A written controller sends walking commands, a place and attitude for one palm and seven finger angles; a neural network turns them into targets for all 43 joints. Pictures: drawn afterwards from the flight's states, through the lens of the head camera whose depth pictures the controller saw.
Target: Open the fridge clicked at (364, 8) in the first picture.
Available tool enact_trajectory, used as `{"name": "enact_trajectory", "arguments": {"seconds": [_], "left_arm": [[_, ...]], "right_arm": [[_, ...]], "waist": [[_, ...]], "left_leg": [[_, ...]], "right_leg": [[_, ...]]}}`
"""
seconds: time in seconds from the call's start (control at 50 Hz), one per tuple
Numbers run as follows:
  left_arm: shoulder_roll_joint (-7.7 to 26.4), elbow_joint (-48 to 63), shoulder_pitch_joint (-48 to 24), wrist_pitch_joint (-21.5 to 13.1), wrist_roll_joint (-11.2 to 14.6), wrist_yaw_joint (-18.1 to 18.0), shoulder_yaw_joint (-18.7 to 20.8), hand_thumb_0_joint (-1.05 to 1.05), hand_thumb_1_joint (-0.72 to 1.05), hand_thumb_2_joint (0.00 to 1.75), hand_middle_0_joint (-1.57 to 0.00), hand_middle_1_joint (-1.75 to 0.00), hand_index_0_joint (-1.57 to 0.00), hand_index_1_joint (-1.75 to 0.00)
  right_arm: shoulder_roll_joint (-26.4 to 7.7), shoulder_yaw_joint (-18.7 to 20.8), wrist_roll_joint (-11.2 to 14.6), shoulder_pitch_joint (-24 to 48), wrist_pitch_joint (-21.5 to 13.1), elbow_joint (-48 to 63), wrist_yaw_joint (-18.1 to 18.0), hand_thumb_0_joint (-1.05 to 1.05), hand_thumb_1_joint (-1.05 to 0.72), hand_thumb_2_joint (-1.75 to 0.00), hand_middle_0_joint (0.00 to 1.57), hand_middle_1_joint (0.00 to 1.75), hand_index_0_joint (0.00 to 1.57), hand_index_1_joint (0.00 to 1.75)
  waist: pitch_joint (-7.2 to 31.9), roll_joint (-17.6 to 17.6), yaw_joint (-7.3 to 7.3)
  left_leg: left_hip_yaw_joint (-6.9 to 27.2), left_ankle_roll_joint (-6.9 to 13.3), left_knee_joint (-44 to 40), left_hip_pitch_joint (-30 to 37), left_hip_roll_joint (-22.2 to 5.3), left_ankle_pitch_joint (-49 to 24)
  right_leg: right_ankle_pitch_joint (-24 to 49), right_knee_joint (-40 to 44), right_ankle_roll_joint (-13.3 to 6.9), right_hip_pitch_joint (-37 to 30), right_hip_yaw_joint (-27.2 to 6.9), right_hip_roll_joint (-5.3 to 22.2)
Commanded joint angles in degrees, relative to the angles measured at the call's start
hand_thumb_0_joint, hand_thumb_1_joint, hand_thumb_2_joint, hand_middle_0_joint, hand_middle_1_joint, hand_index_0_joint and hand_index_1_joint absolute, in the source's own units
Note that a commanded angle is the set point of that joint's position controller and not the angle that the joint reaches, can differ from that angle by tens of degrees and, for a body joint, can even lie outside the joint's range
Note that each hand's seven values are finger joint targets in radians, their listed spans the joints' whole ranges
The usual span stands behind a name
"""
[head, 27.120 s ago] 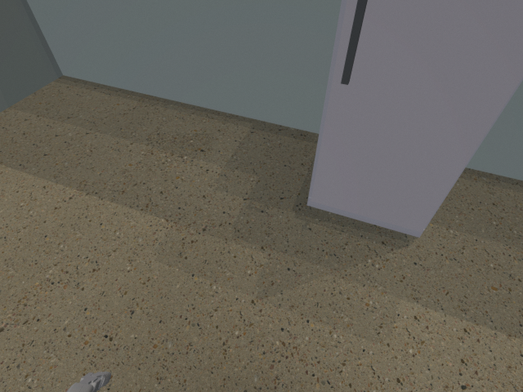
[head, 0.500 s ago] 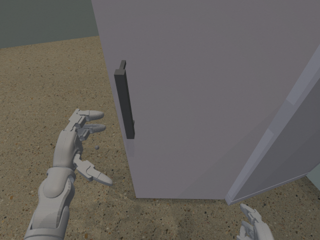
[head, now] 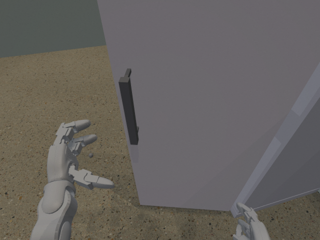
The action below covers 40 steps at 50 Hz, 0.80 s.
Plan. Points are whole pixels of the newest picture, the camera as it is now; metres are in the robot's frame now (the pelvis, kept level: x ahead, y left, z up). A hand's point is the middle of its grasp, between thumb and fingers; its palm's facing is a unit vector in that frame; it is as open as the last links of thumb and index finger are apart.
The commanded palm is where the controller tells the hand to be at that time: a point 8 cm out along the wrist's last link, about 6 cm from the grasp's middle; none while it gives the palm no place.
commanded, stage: draw the hand back to the body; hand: left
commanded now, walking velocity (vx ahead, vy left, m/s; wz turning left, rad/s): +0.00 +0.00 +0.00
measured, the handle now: (131, 110) +0.44 +0.14 +0.11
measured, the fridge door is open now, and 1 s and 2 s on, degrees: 70 70 70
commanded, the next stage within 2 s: step back with the hand held close in 1.40 s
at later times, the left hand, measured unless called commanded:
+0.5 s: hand (61, 167) +0.21 +0.23 +0.14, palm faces +0.33 -0.90 -0.29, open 13.8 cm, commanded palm +0.17 +0.27 +0.16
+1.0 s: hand (23, 160) +0.20 +0.29 +0.17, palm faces +0.45 -0.81 -0.37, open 9.0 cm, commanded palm +0.15 +0.32 +0.19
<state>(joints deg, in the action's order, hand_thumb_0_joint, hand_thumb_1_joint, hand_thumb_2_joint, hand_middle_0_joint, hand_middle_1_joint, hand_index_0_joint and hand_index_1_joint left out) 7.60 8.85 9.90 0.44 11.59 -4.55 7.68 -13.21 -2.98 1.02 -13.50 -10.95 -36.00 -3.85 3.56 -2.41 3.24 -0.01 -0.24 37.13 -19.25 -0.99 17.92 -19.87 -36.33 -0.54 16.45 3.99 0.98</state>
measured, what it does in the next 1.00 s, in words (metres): stands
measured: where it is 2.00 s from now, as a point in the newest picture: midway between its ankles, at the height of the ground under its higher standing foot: outside the picture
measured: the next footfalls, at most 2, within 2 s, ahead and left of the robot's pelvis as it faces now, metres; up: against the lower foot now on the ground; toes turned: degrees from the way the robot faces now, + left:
none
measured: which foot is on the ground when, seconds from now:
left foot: down 0.00-1.00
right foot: down 0.00-1.00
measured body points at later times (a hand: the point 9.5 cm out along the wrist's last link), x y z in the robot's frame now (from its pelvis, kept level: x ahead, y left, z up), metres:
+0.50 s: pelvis +0.00 +0.00 +0.01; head -0.02 -0.02 +0.46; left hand +0.19 +0.27 +0.16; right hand +0.20 -0.22 -0.06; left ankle +0.02 +0.12 -0.72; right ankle -0.01 -0.11 -0.72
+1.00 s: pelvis +0.01 +0.02 +0.02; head -0.02 +0.01 +0.47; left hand +0.17 +0.33 +0.19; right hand +0.19 -0.20 -0.06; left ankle +0.02 +0.12 -0.72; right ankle -0.01 -0.11 -0.72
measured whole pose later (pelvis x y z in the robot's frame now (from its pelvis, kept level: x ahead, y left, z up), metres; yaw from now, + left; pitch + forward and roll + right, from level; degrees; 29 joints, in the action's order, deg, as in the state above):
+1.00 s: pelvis +0.01 +0.02 +0.02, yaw -1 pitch -6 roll +0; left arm 19.8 19.5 23.2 -4.0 3.7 -5.1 19.5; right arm -12.8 -2.0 -1.0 -11.8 -7.8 -37.9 -4.3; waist -1.4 -2.6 4.7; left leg -2.0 1.2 23.9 -5.3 0.1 12.8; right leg -13.5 -22.1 1.1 2.7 2.2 1.7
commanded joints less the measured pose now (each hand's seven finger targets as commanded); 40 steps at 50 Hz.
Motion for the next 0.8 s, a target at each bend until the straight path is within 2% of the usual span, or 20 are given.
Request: {"name": "enact_trajectory", "arguments": {"seconds": [0.0,0.04,0.06,0.08,0.1,0.16,0.22,0.24,0.26,0.3,0.32,0.34,0.36,0.38,0.44,0.5,0.56,0.72,0.76,0.78], "left_arm": [[8.98,17.95,-6.72,-1.09,-3.22,0.42,0.07,0.0,-0.55,0.2,-0.25,-1.15,-0.25,-1.15],[9.46,18.84,-6.64,-0.92,-0.35,2.01,2.92,0.0,-0.55,0.2,-0.25,-1.15,-0.25,-1.15],[11.16,19.05,-5.57,-0.97,0.93,2.38,5.55,0.0,-0.55,0.2,-0.25,-1.15,-0.25,-1.15],[10.27,18.64,-5.36,-0.73,2.09,2.9,5.85,0.0,-0.55,0.2,-0.25,-1.15,-0.25,-1.15],[11.2,18.54,-5.39,-0.5,2.95,2.88,7.76,0.0,-0.55,0.2,-0.25,-1.15,-0.25,-1.15],[12.47,17.69,-2.35,0.76,2.99,2.88,10.44,0.0,-0.55,0.2,-0.25,-1.15,-0.25,-1.15],[11.59,19.57,-3.71,1.98,2.54,4.01,8.61,0.0,-0.51,0.22,-0.25,-1.13,-0.25,-1.13],[11.26,21.35,-4.95,2.09,2.45,4.62,7.65,0.0,-0.48,0.24,-0.25,-1.11,-0.25,-1.11],[11.37,22.36,-5.09,2.19,2.54,5.17,7.29,0.0,-0.44,0.25,-0.25,-1.09,-0.25,-1.09],[11.53,23.24,-5.38,2.34,3.12,6.63,6.94,0.0,-0.37,0.29,-0.24,-1.04,-0.24,-1.04],[23.3,23.06,-2.09,-0.47,-4.74,2.42,10.39,0.0,-0.33,0.31,-0.24,-1.02,-0.24,-1.02],[18.8,20.58,0.88,-1.48,-5.09,1.2,8.78,0.0,-0.3,0.32,-0.24,-1.0,-0.24,-1.0],[19.56,19.98,2.57,-1.86,-5.24,0.71,9.72,0.0,-0.26,0.34,-0.24,-0.98,-0.24,-0.98],[17.81,19.75,3.65,-2.35,-5.63,0.61,8.44,0.0,-0.22,0.36,-0.24,-0.96,-0.24,-0.96],[18.51,21.59,2.87,-4.23,-6.5,-0.26,8.97,0.0,-0.12,0.41,-0.24,-0.89,-0.24,-0.89],[19.22,22.14,1.4,-5.59,-7.16,-1.11,9.41,0.0,-0.01,0.46,-0.23,-0.83,-0.23,-0.83],[20.85,22.1,3.2,-6.67,-7.62,-1.76,11.45,0.0,0.1,0.51,-0.23,-0.77,-0.23,-0.77],[20.56,22.76,6.82,-8.16,-7.91,-1.87,13.7,0.0,0.39,0.65,-0.22,-0.6,-0.22,-0.6],[21.72,21.16,8.2,-8.03,-7.72,-1.76,15.5,0.0,0.47,0.69,-0.22,-0.55,-0.22,-0.55],[21.0,20.85,7.73,-8.06,-7.53,-1.59,15.21,0.0,0.5,0.71,-0.21,-0.53,-0.21,-0.53]], "right_arm": [[-5.81,1.98,-0.32,7.22,-2.45,11.35,-0.26,0.0,-0.9,-0.9,0.2,0.3,0.2,0.3],[-5.65,1.9,-0.17,8.34,-2.07,11.16,-0.9,0.0,-0.9,-0.9,0.2,0.3,0.2,0.3],[-5.78,2.02,-0.1,8.72,-2.08,11.06,-1.31,0.0,-0.9,-0.9,0.2,0.3,0.2,0.3],[-5.29,1.77,0.06,9.41,-2.1,11.03,-1.54,0.0,-0.9,-0.9,0.2,0.3,0.2,0.3],[-5.16,1.74,0.19,9.56,-2.13,10.72,-1.74,0.0,-0.9,-0.9,0.2,0.3,0.2,0.3],[-4.95,1.82,0.32,9.51,-1.54,10.26,-1.75,0.0,-0.9,-0.9,0.2,0.3,0.2,0.3],[-4.83,1.57,0.56,9.38,-1.38,10.39,-1.57,0.0,-0.9,-0.9,0.2,0.3,0.2,0.3],[-4.82,1.56,0.58,9.55,-1.63,10.53,-1.61,0.0,-0.9,-0.9,0.2,0.3,0.2,0.3],[-5.02,1.49,0.56,9.16,-2.01,10.61,-1.7,0.0,-0.9,-0.9,0.2,0.3,0.2,0.3],[-5.27,1.51,0.66,9.11,-2.7,10.68,-2.08,0.0,-0.9,-0.9,0.2,0.3,0.2,0.3],[-6.0,2.02,-0.81,9.08,-2.6,9.64,-2.07,0.0,-0.9,-0.9,0.2,0.3,0.2,0.3],[-5.39,1.81,-1.2,9.23,-2.4,9.37,-2.07,0.0,-0.9,-0.9,0.2,0.3,0.2,0.3],[-5.84,2.08,-1.32,9.07,-2.38,9.31,-1.95,0.0,-0.9,-0.9,0.2,0.3,0.2,0.3],[-5.27,1.86,-1.27,9.36,-1.88,9.41,-1.94,0.0,-0.9,-0.9,0.2,0.3,0.2,0.3],[-5.1,1.79,-1.33,9.89,-1.23,9.3,-1.9,0.0,-0.9,-0.9,0.2,0.3,0.2,0.3],[-5.34,1.88,-1.42,9.9,-1.23,8.98,-2.07,0.0,-0.9,-0.9,0.2,0.3,0.2,0.3],[-5.73,2.16,-1.67,10.22,-1.35,8.53,-2.23,0.0,-0.9,-0.9,0.2,0.3,0.2,0.3],[-5.37,2.58,-1.79,10.4,-0.88,7.87,-1.51,0.0,-0.9,-0.9,0.2,0.3,0.2,0.3],[-5.75,2.88,-1.9,10.35,-0.54,7.71,-1.45,0.0,-0.9,-0.9,0.2,0.3,0.2,0.3],[-5.5,2.81,-1.73,10.42,-0.22,7.8,-1.35,0.0,-0.9,-0.9,0.2,0.3,0.2,0.3]], "waist": [[6.55,2.95,-0.24],[6.56,4.63,0.28],[6.81,6.17,0.86],[6.21,6.1,1.08],[5.79,5.88,1.29],[5.39,4.08,2.03],[4.26,0.19,1.2],[4.5,-2.32,0.95],[4.3,-0.72,0.72],[4.44,-0.65,0.45],[1.01,-0.46,1.24],[-0.25,1.3,0.67],[-0.02,5.06,1.09],[-0.37,5.45,0.77],[-0.39,0.24,0.75],[-0.51,-0.21,0.57],[0.24,0.7,1.16],[-1.04,-1.39,1.6],[-1.95,0.89,1.88],[-3.16,1.46,1.62]], "left_leg": [[0.13,2.0,-5.72,5.25,1.01,-12.36],[-0.12,1.81,-6.17,5.57,1.12,-11.2],[-0.22,1.86,-6.07,5.16,1.17,-11.41],[-0.44,1.8,-6.36,5.25,1.35,-10.86],[-0.6,1.71,-6.47,5.25,1.53,-10.54],[-1.04,1.6,-6.83,5.65,1.51,-12.47],[-1.09,1.54,-7.47,6.94,1.48,-13.4],[-1.11,1.55,-7.53,7.9,1.54,-13.58],[-0.76,1.68,-7.35,7.96,1.37,-14.02],[-0.44,1.84,-7.48,8.66,1.4,-13.56],[-0.21,2.15,-9.02,8.55,1.68,-11.93],[-0.44,2.37,-9.49,8.9,1.68,-11.89],[-0.12,2.48,-9.36,8.91,1.52,-12.42],[-0.38,2.56,-10.09,9.8,1.14,-12.5],[-0.73,2.21,-12.08,12.06,1.11,-11.15],[-0.34,2.08,-13.86,13.05,0.97,-9.29],[-0.16,2.13,-14.94,14.13,0.82,-9.65],[0.22,1.47,-16.9,14.4,0.42,-13.16],[0.14,1.55,-17.25,13.84,0.38,-12.98],[0.28,1.47,-17.64,13.34,0.14,-12.2]], "right_leg": [[14.87,5.94,0.12,-1.26,-1.17,-0.74],[14.09,7.12,0.19,-2.49,-1.36,-1.05],[14.41,7.69,0.28,-3.64,-1.66,-0.94],[14.17,8.17,0.46,-3.49,-1.73,-0.85],[13.92,8.67,0.56,-3.52,-1.97,-0.82],[16.28,8.76,0.54,-4.61,-1.87,-0.72],[17.42,8.69,0.32,-3.81,-1.4,-0.76],[17.32,8.78,0.16,-3.6,-1.49,-0.81],[17.71,8.96,0.18,-3.85,-1.26,-0.85],[17.46,9.16,0.32,-3.3,-1.25,-0.99],[15.65,13.76,0.69,-3.61,-3.81,0.56],[15.04,13.98,0.74,-3.88,-3.27,0.83],[15.52,14.5,0.83,-4.11,-3.23,0.78],[15.12,14.17,0.88,-4.81,-3.01,0.75],[11.83,15.16,0.6,-5.39,-2.53,0.3],[8.68,16.34,0.46,-6.11,-2.28,0.05],[8.52,17.21,0.36,-7.34,-2.06,-0.25],[12.36,16.72,-0.02,-9.79,-1.58,-0.48],[12.13,17.6,0.06,-9.98,-1.54,-0.65],[11.17,17.64,0.12,-9.71,-1.44,-0.64]]}}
